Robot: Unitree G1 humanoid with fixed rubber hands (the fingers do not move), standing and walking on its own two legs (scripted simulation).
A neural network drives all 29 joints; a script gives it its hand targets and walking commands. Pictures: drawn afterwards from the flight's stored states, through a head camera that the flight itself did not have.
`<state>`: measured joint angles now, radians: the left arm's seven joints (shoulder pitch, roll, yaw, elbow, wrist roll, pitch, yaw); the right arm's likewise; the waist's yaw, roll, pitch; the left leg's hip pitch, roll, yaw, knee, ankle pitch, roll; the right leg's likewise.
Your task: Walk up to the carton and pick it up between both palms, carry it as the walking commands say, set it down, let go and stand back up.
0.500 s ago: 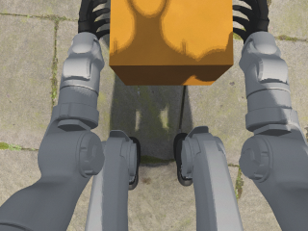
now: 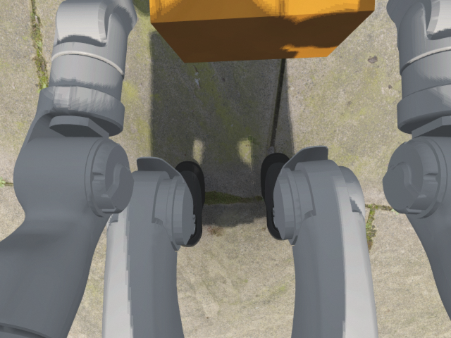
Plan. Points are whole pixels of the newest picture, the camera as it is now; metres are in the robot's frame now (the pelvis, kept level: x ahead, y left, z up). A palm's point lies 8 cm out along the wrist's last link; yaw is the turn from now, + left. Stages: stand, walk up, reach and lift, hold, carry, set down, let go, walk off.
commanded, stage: set down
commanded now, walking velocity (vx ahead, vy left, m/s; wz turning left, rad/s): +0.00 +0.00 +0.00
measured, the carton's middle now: out of the picture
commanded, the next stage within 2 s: none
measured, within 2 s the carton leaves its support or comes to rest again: rests again in 0.98 s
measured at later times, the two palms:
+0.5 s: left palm out of the picture +0.57 +0.11 -0.18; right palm out of the picture +0.55 -0.24 -0.17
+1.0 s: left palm out of the picture +0.57 +0.11 -0.20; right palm out of the picture +0.53 -0.24 -0.19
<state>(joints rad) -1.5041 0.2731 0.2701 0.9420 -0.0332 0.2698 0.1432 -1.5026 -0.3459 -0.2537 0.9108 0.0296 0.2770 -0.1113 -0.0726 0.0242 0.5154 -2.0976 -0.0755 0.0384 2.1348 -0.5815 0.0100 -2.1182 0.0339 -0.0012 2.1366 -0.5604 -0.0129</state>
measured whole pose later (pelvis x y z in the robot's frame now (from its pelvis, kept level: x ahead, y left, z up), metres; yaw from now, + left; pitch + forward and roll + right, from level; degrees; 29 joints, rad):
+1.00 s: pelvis +0.00 +0.00 -0.03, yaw -1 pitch +30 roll +0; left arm -1.53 0.29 0.34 1.02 0.03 0.24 -0.01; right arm -1.48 -0.38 -0.33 1.00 0.03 0.22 0.06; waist -0.07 0.02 0.52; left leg -2.17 -0.08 0.03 2.23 -0.58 0.01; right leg -2.19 0.03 -0.02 2.22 -0.56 -0.02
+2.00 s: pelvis +0.01 +0.00 -0.03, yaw -1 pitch +31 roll +0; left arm -1.57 0.33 0.22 1.16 -0.03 0.14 0.04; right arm -1.53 -0.40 -0.27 1.17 0.05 0.13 0.02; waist -0.06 0.00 0.52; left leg -2.18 -0.08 0.02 2.26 -0.61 0.00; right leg -2.20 0.03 -0.03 2.25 -0.59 -0.02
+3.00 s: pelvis +0.00 +0.00 +0.04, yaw -1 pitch +31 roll +1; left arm -1.54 0.45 0.12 0.99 -0.19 0.22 0.10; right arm -1.49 -0.51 -0.18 0.96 0.19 0.20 -0.03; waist -0.06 0.01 0.50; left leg -1.97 -0.06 0.02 2.02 -0.59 0.01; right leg -1.98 0.04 -0.02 2.01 -0.56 -0.02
